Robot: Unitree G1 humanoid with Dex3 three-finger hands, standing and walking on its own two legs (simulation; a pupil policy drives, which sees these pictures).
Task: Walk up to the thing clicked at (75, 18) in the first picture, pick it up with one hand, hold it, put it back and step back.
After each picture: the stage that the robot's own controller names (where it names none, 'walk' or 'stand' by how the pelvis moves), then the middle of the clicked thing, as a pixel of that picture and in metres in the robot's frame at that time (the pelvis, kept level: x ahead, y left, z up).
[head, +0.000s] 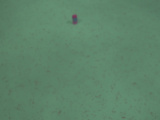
stand; (74, 19) +1.73 +0.08 -0.72
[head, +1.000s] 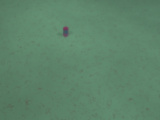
walk; (65, 31) +1.60 +0.12 -0.72
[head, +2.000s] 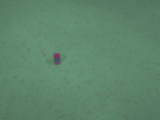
walk; (57, 59) +0.99 +0.19 -0.71
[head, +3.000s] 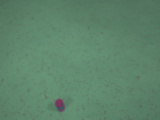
walk; (60, 105) +0.54 +0.21 -0.69
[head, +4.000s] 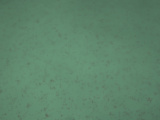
stand; out of the picture +0.34 +0.19 -0.69
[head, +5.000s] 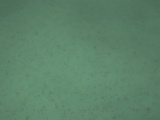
stand; out of the picture +0.31 +0.18 -0.72
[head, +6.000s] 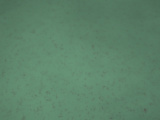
stand; out of the picture +0.30 +0.19 -0.73
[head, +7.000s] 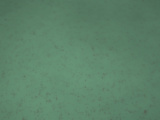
stand; out of the picture +0.30 +0.19 -0.73
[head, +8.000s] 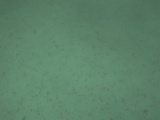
stand; out of the picture +0.30 +0.18 -0.72
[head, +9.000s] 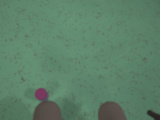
go down; (42, 95) +0.34 +0.20 -0.50
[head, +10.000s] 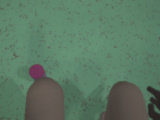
go down; (38, 73) +0.38 +0.22 -0.32
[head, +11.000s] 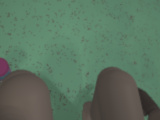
close in; (0, 70) +0.36 +0.25 -0.23
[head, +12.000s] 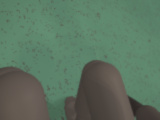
close; out of the picture +0.36 +0.25 -0.22
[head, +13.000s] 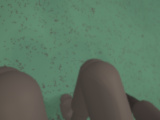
close; out of the picture +0.35 +0.26 -0.22
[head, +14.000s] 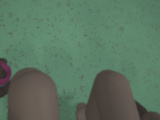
lift; out of the picture +0.30 +0.25 -0.16
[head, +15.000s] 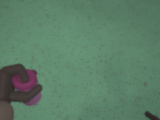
lift; (28, 88) +0.32 +0.18 +0.01
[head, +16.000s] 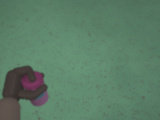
hold; (36, 89) +0.32 +0.17 -0.01
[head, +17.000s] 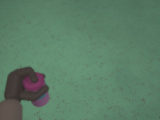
hold; (37, 90) +0.32 +0.17 +0.00
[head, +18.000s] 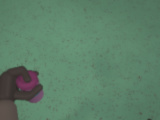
crouch; (31, 87) +0.33 +0.18 -0.06
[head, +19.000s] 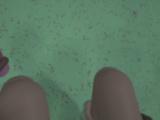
lower; out of the picture +0.39 +0.25 -0.14
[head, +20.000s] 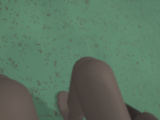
lower; out of the picture +0.39 +0.26 -0.22
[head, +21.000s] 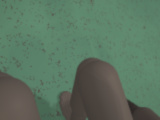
lower; out of the picture +0.38 +0.27 -0.21
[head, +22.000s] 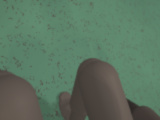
lower; out of the picture +0.38 +0.27 -0.22
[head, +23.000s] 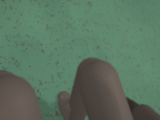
lower; out of the picture +0.37 +0.27 -0.22
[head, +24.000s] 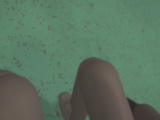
open; out of the picture +0.37 +0.24 -0.22
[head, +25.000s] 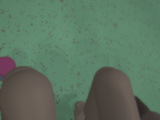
stand; (3, 69) +0.35 +0.22 -0.23
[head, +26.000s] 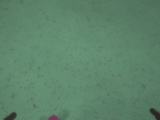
stand; out of the picture +0.32 +0.17 -0.60
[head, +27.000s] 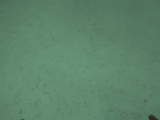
stand; out of the picture +0.32 +0.17 -0.66
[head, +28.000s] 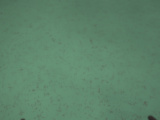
stand; out of the picture +0.31 +0.16 -0.67
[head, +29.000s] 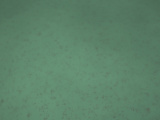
stand; out of the picture +0.34 +0.16 -0.72
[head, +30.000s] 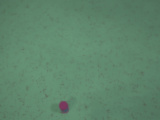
walk; (64, 107) +0.42 +0.17 -0.69
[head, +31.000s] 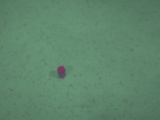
walk; (61, 72) +0.72 +0.15 -0.70
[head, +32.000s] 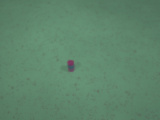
stand; (71, 66) +0.97 +0.17 -0.71
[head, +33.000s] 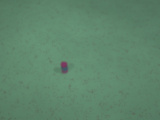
stand; (64, 67) +0.95 +0.18 -0.72
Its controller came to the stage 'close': yes
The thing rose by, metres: 0.70
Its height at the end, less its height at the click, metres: +0.00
